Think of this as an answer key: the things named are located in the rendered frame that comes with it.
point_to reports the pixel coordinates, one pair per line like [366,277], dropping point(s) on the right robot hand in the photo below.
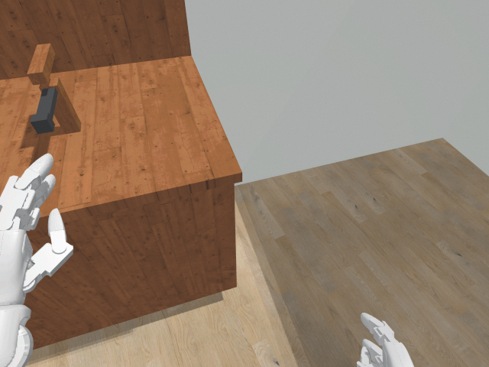
[392,354]

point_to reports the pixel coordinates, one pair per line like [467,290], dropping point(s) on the counter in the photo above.
[145,174]

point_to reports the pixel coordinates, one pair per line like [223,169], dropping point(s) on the left robot hand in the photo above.
[19,204]

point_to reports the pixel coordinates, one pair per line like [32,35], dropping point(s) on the tap lever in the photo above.
[43,120]

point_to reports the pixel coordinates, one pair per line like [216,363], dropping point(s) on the left robot forearm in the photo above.
[16,341]

